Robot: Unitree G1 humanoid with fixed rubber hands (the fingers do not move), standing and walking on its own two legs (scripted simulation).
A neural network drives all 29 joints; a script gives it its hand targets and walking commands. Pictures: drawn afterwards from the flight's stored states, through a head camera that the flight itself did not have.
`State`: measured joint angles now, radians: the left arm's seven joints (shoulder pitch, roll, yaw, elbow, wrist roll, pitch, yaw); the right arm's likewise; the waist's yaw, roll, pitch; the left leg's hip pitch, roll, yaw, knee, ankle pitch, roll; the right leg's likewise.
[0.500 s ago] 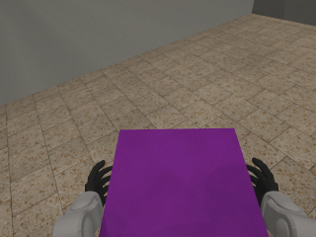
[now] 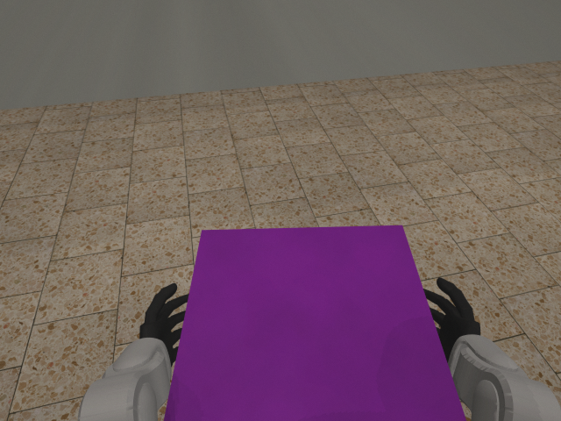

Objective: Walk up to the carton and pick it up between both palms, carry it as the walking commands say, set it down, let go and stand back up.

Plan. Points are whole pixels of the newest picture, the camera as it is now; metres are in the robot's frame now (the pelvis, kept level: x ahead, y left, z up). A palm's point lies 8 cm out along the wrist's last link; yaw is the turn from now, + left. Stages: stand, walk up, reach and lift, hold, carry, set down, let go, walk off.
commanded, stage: carry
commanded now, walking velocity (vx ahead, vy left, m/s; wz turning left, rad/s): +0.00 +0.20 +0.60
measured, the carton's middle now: (304, 351) +0.24 +0.01 +0.00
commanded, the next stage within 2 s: none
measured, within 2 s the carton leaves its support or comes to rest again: neither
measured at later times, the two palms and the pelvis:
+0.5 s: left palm out of the picture +0.12 +0.33 +0.12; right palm (330, 325) +0.23 -0.02 +0.11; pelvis -0.05 +0.11 +0.03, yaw +16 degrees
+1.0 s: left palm out of the picture -0.05 +0.51 +0.08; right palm (112, 400) +0.15 +0.21 +0.07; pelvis -0.13 +0.25 +0.00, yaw +34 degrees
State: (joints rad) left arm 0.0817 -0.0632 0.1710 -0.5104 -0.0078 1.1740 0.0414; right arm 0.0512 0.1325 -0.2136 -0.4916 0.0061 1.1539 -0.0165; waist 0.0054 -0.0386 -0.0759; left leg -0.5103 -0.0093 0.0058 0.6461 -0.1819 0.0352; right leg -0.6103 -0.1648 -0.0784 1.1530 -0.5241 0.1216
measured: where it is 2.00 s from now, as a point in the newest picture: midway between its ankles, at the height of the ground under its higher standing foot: outside the picture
